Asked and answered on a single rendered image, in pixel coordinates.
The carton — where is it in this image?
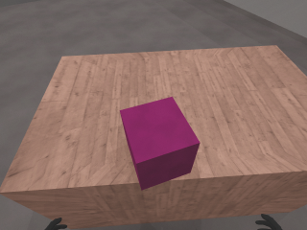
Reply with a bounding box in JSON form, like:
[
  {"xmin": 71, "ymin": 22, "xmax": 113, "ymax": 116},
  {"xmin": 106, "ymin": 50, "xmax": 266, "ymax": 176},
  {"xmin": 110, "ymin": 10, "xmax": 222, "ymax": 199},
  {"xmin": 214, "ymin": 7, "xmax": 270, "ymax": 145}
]
[{"xmin": 120, "ymin": 97, "xmax": 200, "ymax": 191}]

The left robot hand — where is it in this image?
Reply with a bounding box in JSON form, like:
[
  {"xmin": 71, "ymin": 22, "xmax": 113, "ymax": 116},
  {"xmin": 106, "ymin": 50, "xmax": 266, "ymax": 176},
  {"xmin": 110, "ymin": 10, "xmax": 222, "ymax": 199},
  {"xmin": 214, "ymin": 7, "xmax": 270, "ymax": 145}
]
[{"xmin": 45, "ymin": 218, "xmax": 67, "ymax": 230}]

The pedestal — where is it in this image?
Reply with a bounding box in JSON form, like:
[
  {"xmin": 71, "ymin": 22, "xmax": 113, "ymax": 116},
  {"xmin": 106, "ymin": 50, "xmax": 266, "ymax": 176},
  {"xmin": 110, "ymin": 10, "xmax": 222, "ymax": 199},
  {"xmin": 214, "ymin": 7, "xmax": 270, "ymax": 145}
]
[{"xmin": 0, "ymin": 45, "xmax": 307, "ymax": 229}]

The right robot hand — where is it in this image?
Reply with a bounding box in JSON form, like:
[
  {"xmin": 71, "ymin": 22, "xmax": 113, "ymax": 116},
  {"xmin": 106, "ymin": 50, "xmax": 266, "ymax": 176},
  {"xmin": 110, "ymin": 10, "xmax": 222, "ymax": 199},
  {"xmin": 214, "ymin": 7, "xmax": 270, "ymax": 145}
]
[{"xmin": 255, "ymin": 214, "xmax": 282, "ymax": 230}]

